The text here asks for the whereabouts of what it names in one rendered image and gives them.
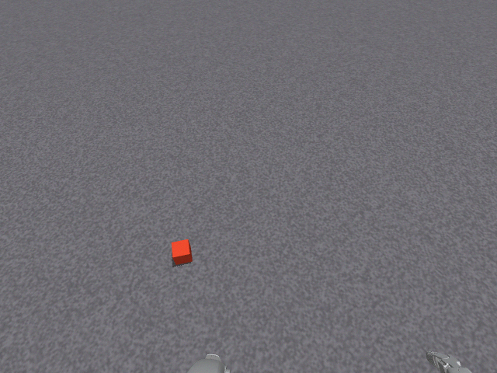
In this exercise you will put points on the right robot hand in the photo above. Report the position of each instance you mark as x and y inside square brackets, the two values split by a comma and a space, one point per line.
[445, 363]

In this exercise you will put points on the cube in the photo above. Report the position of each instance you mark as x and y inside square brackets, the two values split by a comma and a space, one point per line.
[181, 252]

